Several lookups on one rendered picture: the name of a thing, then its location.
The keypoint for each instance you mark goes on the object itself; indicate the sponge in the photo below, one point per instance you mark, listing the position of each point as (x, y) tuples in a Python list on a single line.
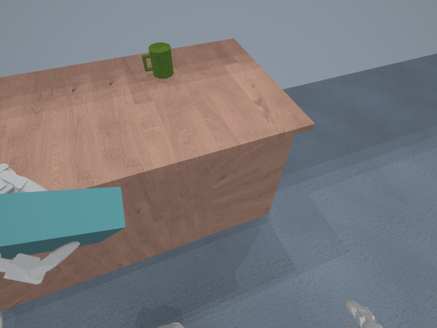
[(42, 221)]

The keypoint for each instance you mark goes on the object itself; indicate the table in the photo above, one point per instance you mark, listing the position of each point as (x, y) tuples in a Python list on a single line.
[(194, 154)]

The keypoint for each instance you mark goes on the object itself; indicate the robot right hand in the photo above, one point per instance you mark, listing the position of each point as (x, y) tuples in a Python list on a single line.
[(363, 315)]

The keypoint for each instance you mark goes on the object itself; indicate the robot left hand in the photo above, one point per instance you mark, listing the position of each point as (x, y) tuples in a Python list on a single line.
[(26, 268)]

